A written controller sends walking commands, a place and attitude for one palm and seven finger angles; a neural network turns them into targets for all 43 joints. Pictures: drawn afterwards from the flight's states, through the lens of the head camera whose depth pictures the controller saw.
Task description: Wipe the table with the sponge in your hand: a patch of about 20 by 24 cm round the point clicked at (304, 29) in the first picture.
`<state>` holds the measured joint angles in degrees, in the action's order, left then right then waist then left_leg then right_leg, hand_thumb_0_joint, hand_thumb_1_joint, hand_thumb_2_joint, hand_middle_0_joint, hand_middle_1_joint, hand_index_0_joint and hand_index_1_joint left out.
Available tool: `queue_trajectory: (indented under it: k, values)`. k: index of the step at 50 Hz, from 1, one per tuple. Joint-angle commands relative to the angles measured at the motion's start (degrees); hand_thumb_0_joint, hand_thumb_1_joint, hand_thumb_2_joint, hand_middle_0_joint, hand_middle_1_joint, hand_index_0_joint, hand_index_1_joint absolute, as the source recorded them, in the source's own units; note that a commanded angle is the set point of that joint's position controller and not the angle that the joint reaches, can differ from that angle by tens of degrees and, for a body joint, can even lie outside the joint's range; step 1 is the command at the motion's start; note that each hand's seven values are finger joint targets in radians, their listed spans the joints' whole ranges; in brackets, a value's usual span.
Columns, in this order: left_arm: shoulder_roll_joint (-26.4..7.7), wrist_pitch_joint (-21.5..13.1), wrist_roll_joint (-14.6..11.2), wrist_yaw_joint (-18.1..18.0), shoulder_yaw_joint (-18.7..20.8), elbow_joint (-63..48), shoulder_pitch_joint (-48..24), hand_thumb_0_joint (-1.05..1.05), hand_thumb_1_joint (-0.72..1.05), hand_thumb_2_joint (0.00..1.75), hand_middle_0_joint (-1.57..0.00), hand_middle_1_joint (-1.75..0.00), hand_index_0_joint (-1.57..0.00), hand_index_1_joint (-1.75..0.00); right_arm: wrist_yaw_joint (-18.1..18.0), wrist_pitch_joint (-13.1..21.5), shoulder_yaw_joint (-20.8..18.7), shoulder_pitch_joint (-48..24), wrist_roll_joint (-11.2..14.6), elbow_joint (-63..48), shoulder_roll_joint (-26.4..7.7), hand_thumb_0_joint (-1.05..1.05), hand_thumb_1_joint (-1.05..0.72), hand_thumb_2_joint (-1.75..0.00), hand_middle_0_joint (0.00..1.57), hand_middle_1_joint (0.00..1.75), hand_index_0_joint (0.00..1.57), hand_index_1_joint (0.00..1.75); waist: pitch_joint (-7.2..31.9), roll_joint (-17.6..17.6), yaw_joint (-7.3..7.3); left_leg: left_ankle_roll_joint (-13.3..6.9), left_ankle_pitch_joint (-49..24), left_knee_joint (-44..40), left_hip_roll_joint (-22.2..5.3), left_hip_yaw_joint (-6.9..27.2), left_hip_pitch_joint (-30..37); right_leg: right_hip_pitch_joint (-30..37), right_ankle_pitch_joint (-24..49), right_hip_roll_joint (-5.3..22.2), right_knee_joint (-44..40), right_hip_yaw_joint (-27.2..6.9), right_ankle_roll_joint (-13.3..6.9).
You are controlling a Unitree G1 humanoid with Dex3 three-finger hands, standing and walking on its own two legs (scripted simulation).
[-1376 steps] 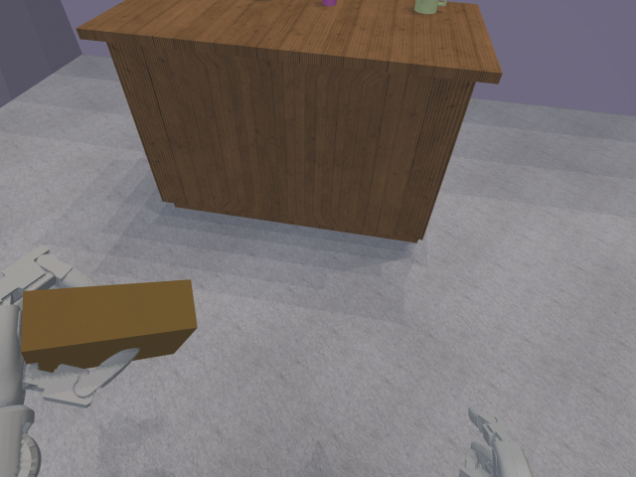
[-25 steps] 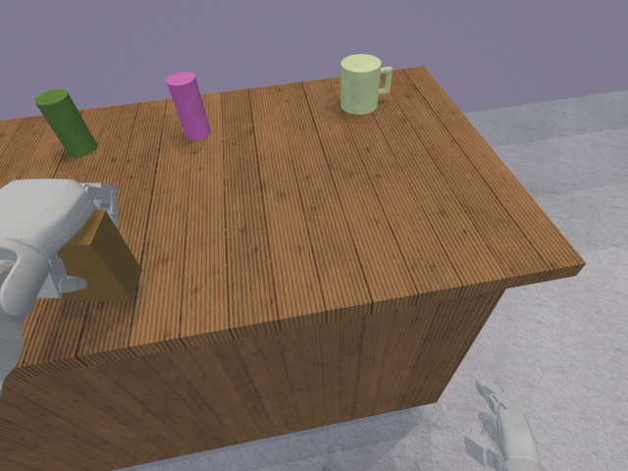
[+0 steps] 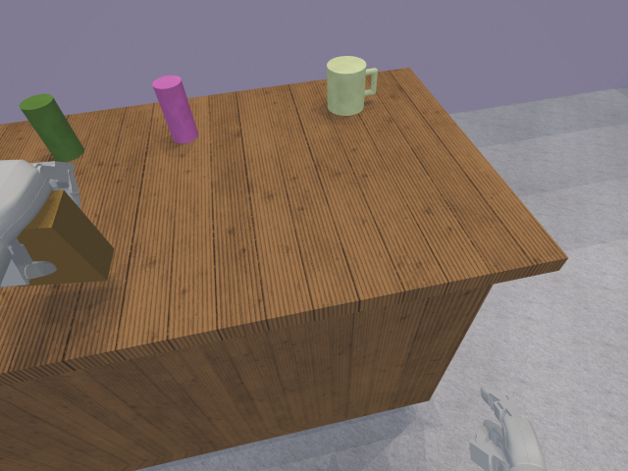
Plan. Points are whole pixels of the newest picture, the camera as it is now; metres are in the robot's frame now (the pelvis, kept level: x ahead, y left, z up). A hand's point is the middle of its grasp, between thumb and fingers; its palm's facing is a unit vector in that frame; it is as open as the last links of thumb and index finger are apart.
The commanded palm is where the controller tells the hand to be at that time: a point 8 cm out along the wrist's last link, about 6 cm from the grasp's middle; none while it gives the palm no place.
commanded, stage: move the sponge above the wiping area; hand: left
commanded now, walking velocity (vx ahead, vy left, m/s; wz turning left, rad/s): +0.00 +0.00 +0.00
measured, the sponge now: (49, 251) +0.28 +0.38 +0.14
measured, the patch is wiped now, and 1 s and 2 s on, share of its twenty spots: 0.00 0.00 0.00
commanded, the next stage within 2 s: lower the sponge onto the table in 1.50 s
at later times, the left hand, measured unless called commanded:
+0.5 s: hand out of the picture +0.27 +0.39 +0.20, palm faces +0.14 +0.05 -0.99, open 9.0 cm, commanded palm +0.23 +0.38 +0.23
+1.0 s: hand out of the picture +0.25 +0.42 +0.18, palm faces -0.03 +0.03 -1.00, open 9.0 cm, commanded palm +0.22 +0.39 +0.23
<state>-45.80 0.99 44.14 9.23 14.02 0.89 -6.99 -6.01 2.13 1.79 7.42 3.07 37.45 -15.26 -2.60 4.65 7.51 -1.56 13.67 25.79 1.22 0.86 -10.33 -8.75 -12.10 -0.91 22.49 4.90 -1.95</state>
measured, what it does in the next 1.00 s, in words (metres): stands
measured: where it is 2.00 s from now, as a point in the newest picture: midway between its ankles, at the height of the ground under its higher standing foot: outside the picture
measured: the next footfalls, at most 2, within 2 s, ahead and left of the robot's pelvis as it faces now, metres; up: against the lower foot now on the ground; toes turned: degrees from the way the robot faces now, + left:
none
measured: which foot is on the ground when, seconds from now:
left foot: down 0.00-1.00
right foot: down 0.00-1.00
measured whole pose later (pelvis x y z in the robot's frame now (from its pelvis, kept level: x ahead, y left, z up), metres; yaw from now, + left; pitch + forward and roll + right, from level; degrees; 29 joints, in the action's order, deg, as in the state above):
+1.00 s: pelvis -0.01 +0.01 +0.00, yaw +0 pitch +0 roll -1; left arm -48.0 16.2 46.5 12.8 13.6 11.7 -10.4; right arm -4.2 -0.6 2.3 5.1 3.9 37.4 -17.4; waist -1.9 6.3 6.2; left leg -2.2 12.3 25.2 1.9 0.3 -12.5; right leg -11.6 -11.3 -0.2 23.2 4.3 -1.4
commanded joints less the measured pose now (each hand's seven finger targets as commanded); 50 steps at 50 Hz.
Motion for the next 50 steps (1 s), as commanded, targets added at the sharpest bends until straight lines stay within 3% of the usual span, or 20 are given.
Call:
queue_trajectory:
  k: [1,4,8,10,12,14,15,18,21,23,26,29,30,33,34,36,39,43,47,50]
  values:
    - [-18.9,10.66,0.89,-3.44,10.57,2.36,-14.26,0.0,0.1,1.3,-1.2,-1.6,-1.2,-1.6,0.8,1.67,-2.57,-9.33,0.4,-7.44,-8.42,0.0,-0.9,-0.9,0.2,0.3,0.2,0.3,13.26,2.36,0.56,1.52,-17.71,-2.69,-0.26,1.55,0.49,3.92,10.98,2.1,-2.01,-3.69,-2.12]
    - [-15.89,15.22,3.0,2.64,3.69,4.86,-12.01,0.0,0.1,1.3,-1.2,-1.6,-1.2,-1.6,1.09,1.04,-1.28,-12.57,1.4,-9.17,-8.42,0.0,-0.9,-0.9,0.2,0.3,0.2,0.3,13.64,-1.31,-1.24,0.3,-14.14,-2.76,0.53,1.3,-0.63,3.64,10.27,1.53,-1.51,-3.83,-1.47]
    - [-14.12,9.62,3.52,9.28,-2.07,-5.25,-14.84,0.0,0.1,1.3,-1.2,-1.6,-1.2,-1.6,0.22,1.39,-1.08,-9.94,1.46,-11.43,-7.47,0.0,-0.9,-0.9,0.2,0.3,0.2,0.3,17.69,-2.71,-3.61,-1.82,-12.66,-1.6,0.59,2.31,4.75,1.21,8.8,1.54,-1.31,-2.13,-0.44]
    - [-18.24,3.86,3.51,9.52,1.96,-10.84,-16.69,0.0,0.1,1.3,-1.2,-1.6,-1.2,-1.6,-1.22,2.72,-0.57,-8.77,0.65,-11.92,-6.61,0.0,-0.9,-0.9,0.2,0.3,0.2,0.3,20.45,-2.69,-3.13,-2.63,-12.94,-1.02,0.63,2.75,7.58,1.38,7.16,1.32,-1.53,-2.47,-0.86]
    - [-21.07,-1.59,2.91,7.51,6.35,-13.82,-17.81,0.0,0.1,1.3,-1.2,-1.6,-1.2,-1.6,-2.49,3.27,-0.69,-7.76,0.16,-11.39,-6.15,0.0,-0.9,-0.9,0.2,0.3,0.2,0.3,17.21,-1.57,-2.36,-2.53,-11.86,-2.32,0.25,3.77,9.23,-0.82,4.25,0.89,-2.6,-2.13,-0.96]
    - [-28.24,-4.09,3.62,2.49,15.28,-17.29,-18.59,0.0,0.1,1.3,-1.2,-1.6,-1.2,-1.6,-2.79,5.09,-1.03,-8.31,-0.34,-10.68,-6.31,0.0,-0.9,-0.9,0.2,0.3,0.2,0.3,16.54,5.26,-0.14,-1.64,-12.95,-2.96,-0.08,4.48,8.95,-0.08,3.89,0.24,-2.86,-4.67,-2.48]
    - [-26.7,-4.1,3.5,-0.01,15.98,-15.02,-19.36,0.0,0.1,1.3,-1.2,-1.6,-1.2,-1.6,-2.81,5.18,-1.27,-6.73,-0.84,-9.57,-5.56,0.0,-0.9,-0.9,0.2,0.3,0.2,0.3,15.94,7.22,0.05,-0.76,-15.47,-3.19,0.02,4.31,7.79,0.86,4.98,0.92,-2.52,-3.44,-2.72]
    - [-21.74,0.87,0.48,-5.05,15.47,-4.15,-18.81,0.0,0.1,1.3,-1.2,-1.6,-1.2,-1.6,-1.15,3.43,-2.53,-7.78,0.26,-7.02,-6.42,0.0,-0.9,-0.9,0.2,0.3,0.2,0.3,9.1,7.32,0.72,1.46,-15.66,-3.49,-0.38,3.67,3.21,0.04,5.09,1.17,-4.46,-3.74,-2.63]
    - [-18.76,9.27,0.24,-6.2,10.55,3.18,-19.83,0.0,0.1,1.3,-1.2,-1.6,-1.2,-1.6,0.28,2.16,-2.43,-10.42,0.55,-6.51,-7.83,0.0,-0.9,-0.9,0.2,0.3,0.2,0.3,10.85,4.82,0.97,2.02,-13.75,-3.94,-0.31,1.69,0.12,2.18,5.43,1.79,-3.65,-4.21,-2.43]
    - [-18.22,14.1,2.29,-3.55,6.87,8.02,-17.54,0.0,0.1,1.3,-1.2,-1.6,-1.2,-1.6,0.85,1.04,-2.11,-10.83,0.63,-6.41,-9.05,0.0,-0.9,-0.9,0.2,0.3,0.2,0.3,11.67,0.2,0.35,1.75,-12.45,-4.62,-0.01,1.31,-1.7,3.28,6.27,1.66,-2.95,-3.66,-1.83]
    - [-15.19,16.9,4.87,3.44,-0.57,7.27,-18.17,0.0,0.1,1.3,-1.2,-1.6,-1.2,-1.6,0.96,0.45,-1.2,-11.27,1.45,-8.85,-8.93,0.0,-0.9,-0.9,0.2,0.3,0.2,0.3,14.66,-1.28,-1.93,0.25,-10.76,-4.05,0.69,1.24,-1.22,3.42,6.71,1.69,-1.83,-2.8,-1.17]
    - [-11.35,12.28,5.02,8.7,-5.7,-1.32,-19.79,0.0,0.1,1.3,-1.2,-1.6,-1.2,-1.6,0.37,2.1,-0.18,-12.59,2.18,-12.08,-6.6,0.0,-0.9,-0.9,0.2,0.3,0.2,0.3,18.3,-1.48,-4.06,-1.42,-9.22,-2.48,0.23,2.19,3.87,1.2,5.15,1.14,-2.1,-2.98,-1.06]
    - [-13.2,9.32,5.05,9.41,-4.37,-2.26,-20.49,0.0,0.1,1.3,-1.2,-1.6,-1.2,-1.6,-0.34,2.41,-0.42,-9.61,1.47,-11.43,-6.94,0.0,-0.9,-0.9,0.2,0.3,0.2,0.3,19.36,-2.84,-3.95,-2.06,-9.48,-1.92,0.55,2.48,5.27,0.8,4.71,1.39,-2.19,-2.42,-1.03]
    - [-20.37,0.0,4.31,8.67,3.16,-10.03,-22.75,0.0,0.1,1.3,-1.2,-1.6,-1.2,-1.6,-2.31,3.21,-0.63,-8.03,0.58,-11.32,-6.4,0.0,-0.9,-0.9,0.2,0.3,0.2,0.3,18.64,-2.32,-2.95,-2.71,-9.7,-2.54,0.5,3.6,8.57,0.06,3.02,1.02,-2.77,-2.44,-1.09]
    - [-25.73,-2.24,4.66,6.69,8.7,-14.49,-23.35,0.0,0.1,1.3,-1.2,-1.6,-1.2,-1.6,-2.73,4.35,-0.56,-8.83,0.27,-11.49,-6.43,0.0,-0.9,-0.9,0.2,0.3,0.2,0.3,19.25,1.74,-1.81,-2.52,-10.47,-2.63,0.21,3.83,9.39,0.67,3.17,0.54,-2.73,-3.92,-1.92]
    - [-26.3,-4.27,4.48,1.92,13.7,-12.24,-19.54,0.0,0.1,1.3,-1.2,-1.6,-1.2,-1.6,-3.16,5.13,-1.15,-5.92,-0.85,-9.76,-5.57,0.0,-0.9,-0.9,0.2,0.3,0.2,0.3,17.41,5.26,-0.43,-1.4,-15.87,-2.91,0.11,3.92,9.07,1.07,5.31,0.9,-2.31,-3.13,-2.6]
    - [-24.96,0.14,1.71,-2.77,17.66,-5.4,-17.39,0.0,0.1,1.3,-1.2,-1.6,-1.2,-1.6,-1.32,4.09,-2.17,-8.0,0.32,-8.3,-6.64,0.0,-0.9,-0.9,0.2,0.3,0.2,0.3,10.63,8.05,1.2,0.76,-18.48,-2.55,-0.18,4.02,4.83,1.36,7.81,0.87,-4.08,-5.42,-3.6]
    - [-19.5,9.98,-0.15,-4.67,11.68,2.74,-15.24,0.0,0.1,1.3,-1.2,-1.6,-1.2,-1.6,0.68,1.7,-2.65,-9.51,0.35,-7.3,-8.33,0.0,-0.9,-0.9,0.2,0.3,0.2,0.3,10.81,3.32,1.46,1.94,-17.0,-3.45,-0.35,1.89,-0.21,4.09,9.71,1.9,-2.8,-3.85,-2.3]
    - [-17.3,16.33,3.38,2.5,3.9,4.06,-12.46,0.0,0.1,1.3,-1.2,-1.6,-1.2,-1.6,1.31,0.29,-1.85,-10.81,0.76,-9.27,-9.35,0.0,-0.9,-0.9,0.2,0.3,0.2,0.3,15.16,-0.87,-0.57,0.52,-14.73,-3.28,0.49,1.19,-0.98,5.55,11.33,2.01,-1.03,-3.19,-1.31]
    - [-15.39,13.46,3.81,8.58,-0.45,-0.85,-13.63,0.0,0.1,1.3,-1.2,-1.6,-1.2,-1.6,0.48,0.97,-0.89,-9.86,1.36,-11.48,-8.13,0.0,-0.9,-0.9,0.2,0.3,0.2,0.3,17.43,-3.06,-2.86,-1.35,-12.43,-2.01,0.55,1.77,2.28,2.97,9.31,1.78,-1.29,-2.71,-0.81]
